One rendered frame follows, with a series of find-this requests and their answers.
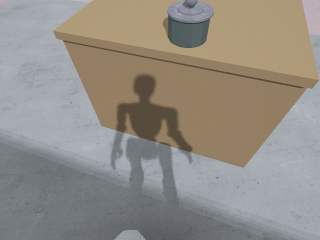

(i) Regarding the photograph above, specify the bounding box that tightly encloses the lid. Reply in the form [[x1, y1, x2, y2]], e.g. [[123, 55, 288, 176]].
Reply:
[[167, 0, 214, 23]]

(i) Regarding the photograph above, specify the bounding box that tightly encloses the pot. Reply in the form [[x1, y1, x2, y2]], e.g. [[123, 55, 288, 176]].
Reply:
[[168, 15, 210, 48]]

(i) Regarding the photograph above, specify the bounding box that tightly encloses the robot left thigh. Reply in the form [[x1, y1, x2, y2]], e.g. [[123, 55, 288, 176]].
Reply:
[[114, 230, 146, 240]]

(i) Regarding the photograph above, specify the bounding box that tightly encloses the table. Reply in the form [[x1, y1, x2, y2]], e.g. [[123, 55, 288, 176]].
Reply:
[[53, 0, 319, 168]]

